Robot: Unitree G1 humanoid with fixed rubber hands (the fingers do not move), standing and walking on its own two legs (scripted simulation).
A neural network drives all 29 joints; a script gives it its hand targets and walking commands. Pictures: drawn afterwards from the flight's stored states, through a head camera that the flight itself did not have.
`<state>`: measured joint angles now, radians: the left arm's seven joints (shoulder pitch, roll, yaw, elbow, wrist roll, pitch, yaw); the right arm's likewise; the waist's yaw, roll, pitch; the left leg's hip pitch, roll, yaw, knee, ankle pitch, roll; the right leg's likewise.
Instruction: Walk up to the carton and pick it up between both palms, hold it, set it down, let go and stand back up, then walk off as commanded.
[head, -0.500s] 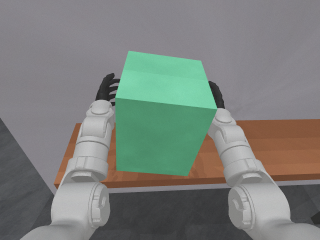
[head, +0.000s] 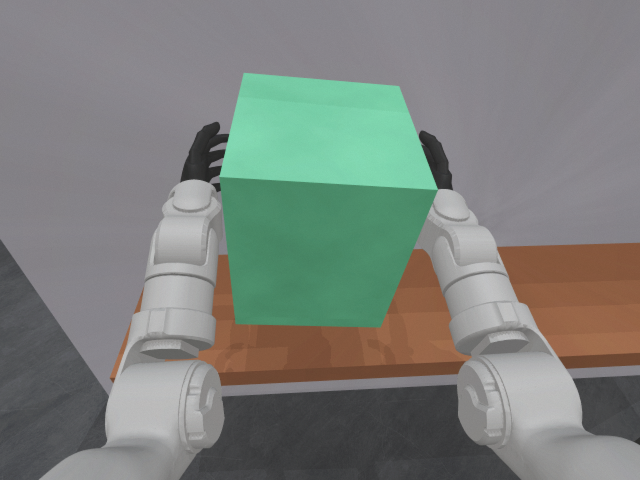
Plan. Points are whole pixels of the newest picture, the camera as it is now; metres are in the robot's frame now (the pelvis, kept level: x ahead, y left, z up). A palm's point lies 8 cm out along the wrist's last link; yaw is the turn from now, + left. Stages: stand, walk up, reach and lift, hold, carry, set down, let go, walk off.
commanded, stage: reach and lift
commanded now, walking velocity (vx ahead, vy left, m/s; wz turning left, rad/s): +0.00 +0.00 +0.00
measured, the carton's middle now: (315, 207) +0.40 +0.01 +0.17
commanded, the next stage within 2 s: hold in 0.62 s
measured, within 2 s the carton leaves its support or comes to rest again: neither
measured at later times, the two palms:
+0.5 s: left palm (191, 178) +0.38 +0.16 +0.24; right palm (434, 188) +0.38 -0.13 +0.22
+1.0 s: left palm (186, 184) +0.37 +0.16 +0.23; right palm (434, 189) +0.37 -0.13 +0.22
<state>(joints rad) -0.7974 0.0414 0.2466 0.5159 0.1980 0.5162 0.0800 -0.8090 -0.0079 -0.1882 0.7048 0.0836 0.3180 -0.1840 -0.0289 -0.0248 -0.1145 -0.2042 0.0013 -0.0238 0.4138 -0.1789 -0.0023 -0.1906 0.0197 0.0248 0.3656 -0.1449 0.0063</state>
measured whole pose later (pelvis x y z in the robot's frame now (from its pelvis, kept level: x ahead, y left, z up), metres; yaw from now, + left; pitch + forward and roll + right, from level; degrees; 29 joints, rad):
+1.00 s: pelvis -0.01 +0.00 +0.00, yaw +0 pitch -5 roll -1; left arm -0.81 0.03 0.27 0.41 0.27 0.70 0.03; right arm -0.83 -0.02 -0.16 0.66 0.13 0.44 -0.20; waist -0.04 -0.04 -0.08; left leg -0.15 0.00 -0.02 0.41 -0.18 0.00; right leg -0.13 0.02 0.02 0.34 -0.13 0.01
